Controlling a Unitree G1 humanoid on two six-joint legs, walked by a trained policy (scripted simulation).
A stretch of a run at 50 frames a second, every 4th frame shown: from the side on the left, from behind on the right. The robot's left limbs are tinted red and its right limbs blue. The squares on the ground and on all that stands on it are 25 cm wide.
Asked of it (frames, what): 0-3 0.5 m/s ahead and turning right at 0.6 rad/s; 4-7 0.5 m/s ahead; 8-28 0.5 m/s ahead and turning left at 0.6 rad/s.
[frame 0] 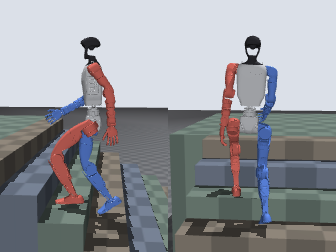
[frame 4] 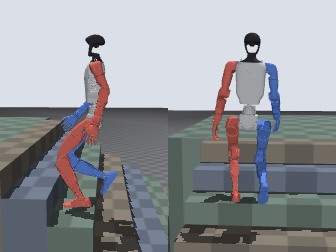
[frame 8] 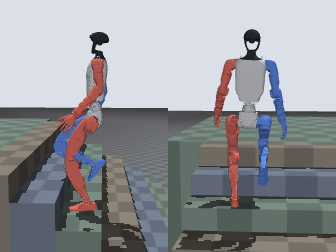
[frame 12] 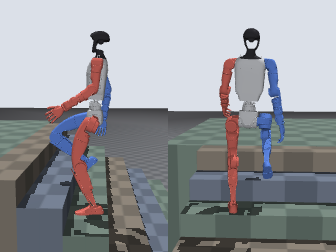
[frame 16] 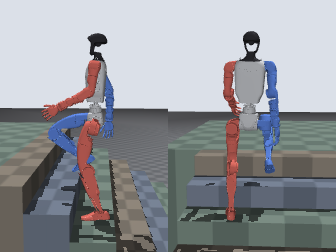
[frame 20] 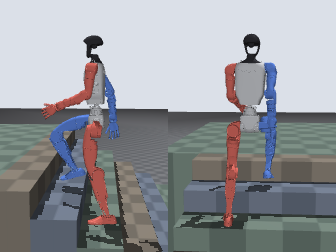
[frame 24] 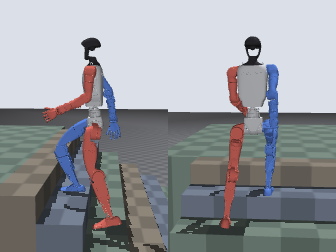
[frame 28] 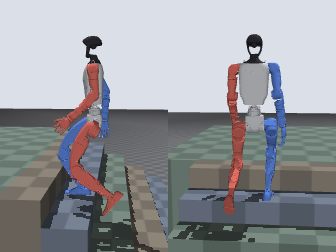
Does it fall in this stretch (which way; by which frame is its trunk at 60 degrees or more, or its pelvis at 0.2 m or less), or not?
no
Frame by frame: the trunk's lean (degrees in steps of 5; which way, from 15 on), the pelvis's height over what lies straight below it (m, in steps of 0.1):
0: 5, 0.8
4: 5, 0.7
8: 5, 0.7
12: 5, 0.8
16: 5, 0.8
20: 0, 0.8
24: 5, 0.8
28: 0, 0.8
